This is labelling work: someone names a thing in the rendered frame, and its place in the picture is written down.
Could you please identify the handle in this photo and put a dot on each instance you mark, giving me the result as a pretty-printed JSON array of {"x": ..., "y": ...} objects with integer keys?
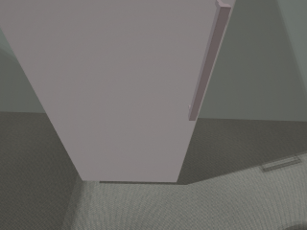
[{"x": 213, "y": 43}]

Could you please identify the fridge door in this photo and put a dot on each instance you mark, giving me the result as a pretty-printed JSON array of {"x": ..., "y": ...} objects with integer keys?
[{"x": 115, "y": 78}]

